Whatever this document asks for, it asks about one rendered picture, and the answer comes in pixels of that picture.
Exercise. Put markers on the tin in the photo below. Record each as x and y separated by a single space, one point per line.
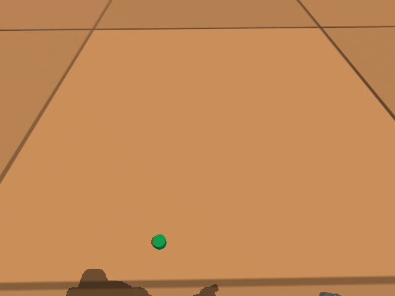
159 241

